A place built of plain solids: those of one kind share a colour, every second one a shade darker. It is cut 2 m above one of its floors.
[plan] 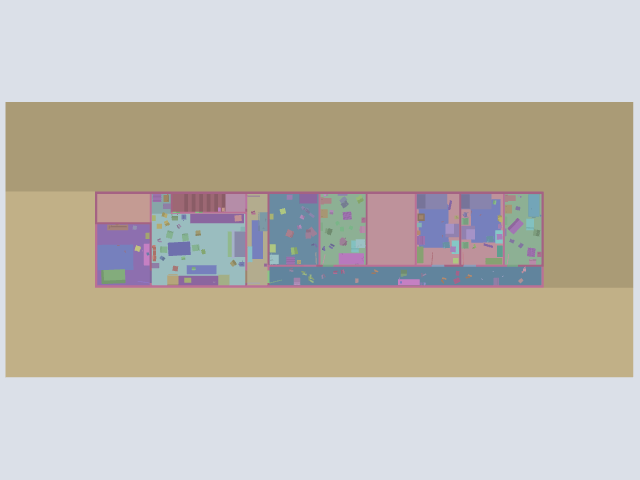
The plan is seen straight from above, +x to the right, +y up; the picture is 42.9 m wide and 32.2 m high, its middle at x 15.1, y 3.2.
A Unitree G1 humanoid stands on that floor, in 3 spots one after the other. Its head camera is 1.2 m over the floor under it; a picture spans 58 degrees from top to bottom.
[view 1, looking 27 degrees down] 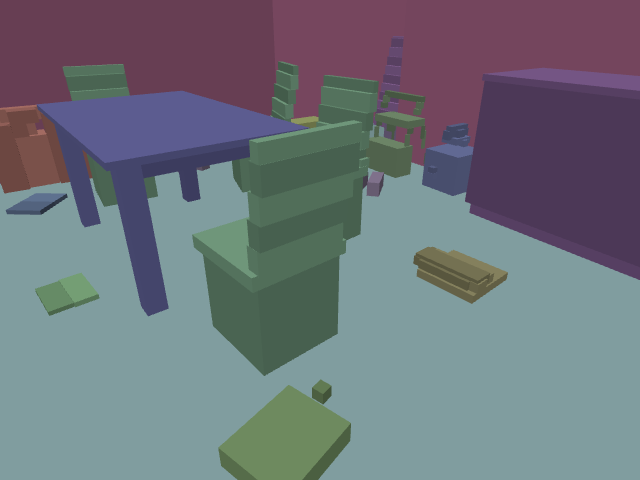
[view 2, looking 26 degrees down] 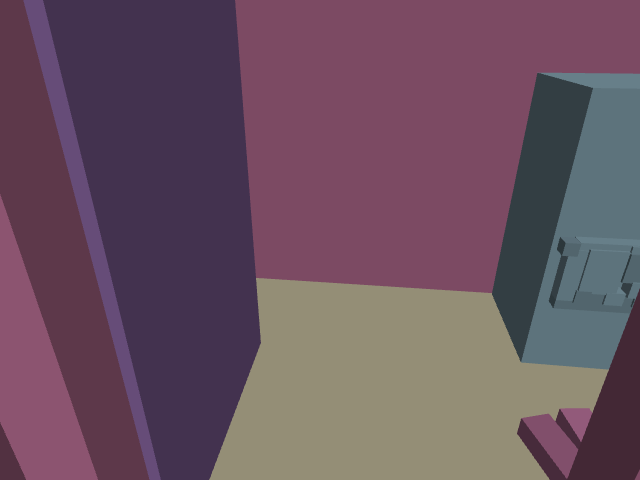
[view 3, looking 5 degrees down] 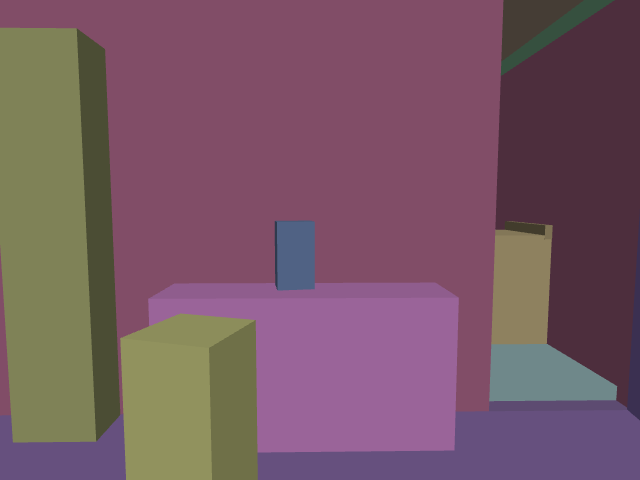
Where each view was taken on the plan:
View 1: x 8.07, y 1.98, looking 145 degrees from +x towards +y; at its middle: kitchen_chair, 1.55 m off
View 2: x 9.64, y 5.69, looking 7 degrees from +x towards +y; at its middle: wall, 2.18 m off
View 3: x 1.27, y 2.17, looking -1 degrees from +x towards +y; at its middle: wall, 2.41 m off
